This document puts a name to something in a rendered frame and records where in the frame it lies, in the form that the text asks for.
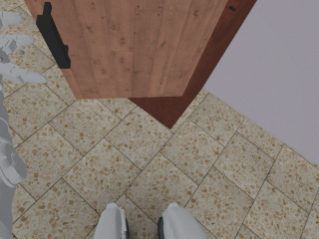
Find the left robot upper arm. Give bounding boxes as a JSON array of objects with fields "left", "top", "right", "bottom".
[{"left": 0, "top": 141, "right": 27, "bottom": 239}]

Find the robot left thigh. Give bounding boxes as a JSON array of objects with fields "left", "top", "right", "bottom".
[{"left": 93, "top": 207, "right": 127, "bottom": 239}]

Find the handle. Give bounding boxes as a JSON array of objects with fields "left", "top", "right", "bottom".
[{"left": 36, "top": 2, "right": 71, "bottom": 69}]

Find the left robot forearm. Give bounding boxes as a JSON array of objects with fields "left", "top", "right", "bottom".
[{"left": 0, "top": 80, "right": 13, "bottom": 146}]

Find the right robot shin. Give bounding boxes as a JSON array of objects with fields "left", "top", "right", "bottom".
[{"left": 163, "top": 202, "right": 178, "bottom": 239}]

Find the cupboard door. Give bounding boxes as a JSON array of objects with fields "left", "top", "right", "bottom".
[{"left": 24, "top": 0, "right": 228, "bottom": 100}]

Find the robot left hand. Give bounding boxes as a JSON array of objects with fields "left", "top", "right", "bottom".
[{"left": 0, "top": 11, "right": 48, "bottom": 85}]

